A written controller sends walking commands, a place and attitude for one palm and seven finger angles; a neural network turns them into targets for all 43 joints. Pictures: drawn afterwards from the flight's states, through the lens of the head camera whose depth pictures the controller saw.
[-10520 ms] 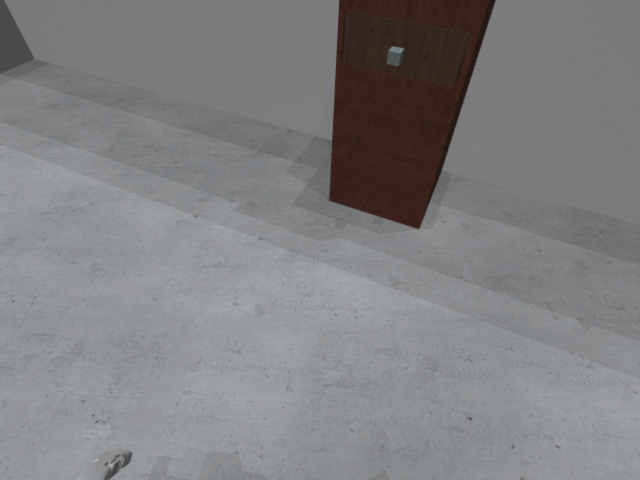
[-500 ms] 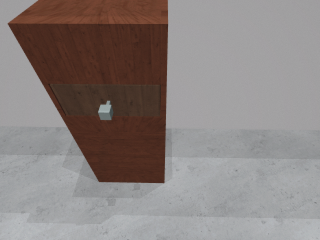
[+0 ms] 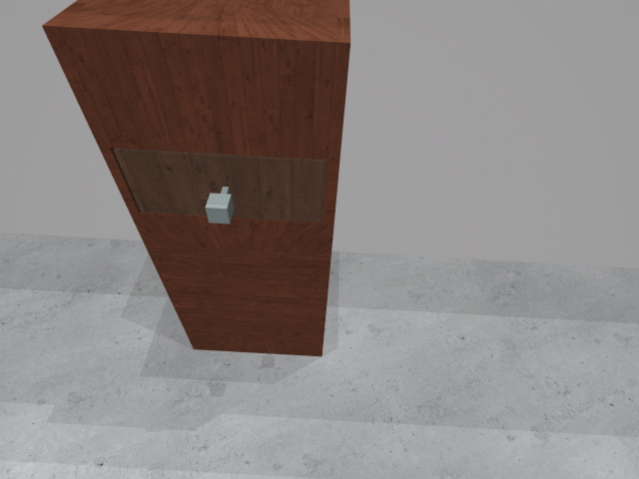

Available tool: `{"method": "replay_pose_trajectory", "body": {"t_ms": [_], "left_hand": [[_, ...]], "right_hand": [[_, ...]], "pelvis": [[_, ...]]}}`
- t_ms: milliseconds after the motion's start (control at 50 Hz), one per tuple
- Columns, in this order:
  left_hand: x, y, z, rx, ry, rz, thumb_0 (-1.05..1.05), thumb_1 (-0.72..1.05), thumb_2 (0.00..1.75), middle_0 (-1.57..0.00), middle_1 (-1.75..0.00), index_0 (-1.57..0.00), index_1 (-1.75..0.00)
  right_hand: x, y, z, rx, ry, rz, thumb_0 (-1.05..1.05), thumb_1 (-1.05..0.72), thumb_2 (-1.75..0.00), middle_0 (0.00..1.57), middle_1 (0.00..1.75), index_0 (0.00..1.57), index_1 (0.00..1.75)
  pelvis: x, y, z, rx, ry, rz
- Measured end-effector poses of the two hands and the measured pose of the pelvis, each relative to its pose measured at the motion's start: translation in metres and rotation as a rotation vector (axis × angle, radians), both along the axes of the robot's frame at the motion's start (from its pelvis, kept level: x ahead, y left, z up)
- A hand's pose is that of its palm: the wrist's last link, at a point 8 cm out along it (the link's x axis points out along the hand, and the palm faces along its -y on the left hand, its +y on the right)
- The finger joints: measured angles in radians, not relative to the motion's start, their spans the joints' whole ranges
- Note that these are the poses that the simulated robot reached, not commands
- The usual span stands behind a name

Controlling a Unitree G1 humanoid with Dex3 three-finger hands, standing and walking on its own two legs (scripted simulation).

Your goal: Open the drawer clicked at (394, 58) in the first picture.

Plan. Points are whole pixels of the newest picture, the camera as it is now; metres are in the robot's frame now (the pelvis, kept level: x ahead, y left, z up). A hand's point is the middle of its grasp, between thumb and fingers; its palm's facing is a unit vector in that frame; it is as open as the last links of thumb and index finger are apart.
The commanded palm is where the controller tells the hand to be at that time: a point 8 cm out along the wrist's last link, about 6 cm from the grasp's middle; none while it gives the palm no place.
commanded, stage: come to a stop and stand still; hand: left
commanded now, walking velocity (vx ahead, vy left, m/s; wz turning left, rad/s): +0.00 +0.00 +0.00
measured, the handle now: (222, 201) +0.59 +0.22 -0.04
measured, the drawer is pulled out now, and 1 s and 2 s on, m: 0.00 0.00 0.00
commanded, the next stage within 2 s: look again from close up in 0.82 s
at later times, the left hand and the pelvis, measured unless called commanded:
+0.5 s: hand out of the picture -0.01 +0.16 -0.18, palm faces +0.05 -0.99 -0.15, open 7.4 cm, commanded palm none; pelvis +0.01 +0.01 +0.00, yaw -1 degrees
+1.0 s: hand out of the picture +0.00 +0.15 -0.18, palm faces +0.02 -0.99 -0.16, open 7.4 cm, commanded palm none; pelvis +0.03 +0.01 +0.00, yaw +0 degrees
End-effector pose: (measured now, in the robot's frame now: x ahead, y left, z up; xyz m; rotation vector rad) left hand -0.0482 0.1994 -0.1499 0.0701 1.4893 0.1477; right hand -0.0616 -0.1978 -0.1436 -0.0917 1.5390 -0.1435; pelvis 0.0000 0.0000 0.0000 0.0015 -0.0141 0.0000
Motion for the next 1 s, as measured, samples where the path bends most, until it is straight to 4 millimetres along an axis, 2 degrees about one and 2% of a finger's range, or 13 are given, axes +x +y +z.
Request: {"method": "replay_pose_trajectory", "body": {"t_ms": [140, 340, 520, 920, 1000], "left_hand": [[0.008, 0.002, -0.002, -0.009, -0.022, -0.004, 0.01, 0.91, 0.90, -0.20, -0.30, -0.20, -0.30], [0.027, 0.010, 0.000, 0.007, -0.061, -0.015, 0.01, 0.91, 0.90, -0.20, -0.30, -0.20, -0.30], [0.034, 0.012, 0.003, 0.020, -0.056, -0.019, 0.01, 0.91, 0.90, -0.20, -0.30, -0.20, -0.30], [0.047, -0.002, 0.001, 0.009, -0.046, -0.021, 0.01, 0.92, 0.90, -0.20, -0.30, -0.20, -0.30], [0.049, 0.004, 0.000, 0.027, -0.049, -0.044, 0.01, 0.91, 0.90, -0.20, -0.30, -0.20, -0.30]], "right_hand": [[0.004, 0.019, -0.002, 0.021, -0.018, -0.008, 0.00, -0.91, -0.90, 0.20, 0.30, 0.19, 0.30], [0.031, 0.030, -0.006, 0.039, -0.088, -0.004, 0.00, -0.91, -0.90, 0.20, 0.30, 0.20, 0.30], [0.045, 0.021, -0.007, 0.025, -0.101, 0.002, 0.01, -0.91, -0.90, 0.20, 0.30, 0.20, 0.30], [0.061, 0.005, -0.005, 0.008, -0.087, 0.009, 0.00, -0.91, -0.90, 0.20, 0.30, 0.19, 0.30], [0.066, -0.001, -0.012, 0.004, -0.098, 0.009, 0.01, -0.92, -0.90, 0.20, 0.30, 0.20, 0.30]], "pelvis": [[0.001, 0.008, 0.000, 0.002, 0.002, -0.001], [0.007, 0.015, -0.001, 0.006, 0.006, -0.005], [0.015, 0.014, 0.000, 0.009, 0.007, -0.011], [0.028, 0.001, 0.000, 0.005, 0.008, -0.008], [0.026, 0.006, -0.005, -0.016, 0.019, -0.007]]}}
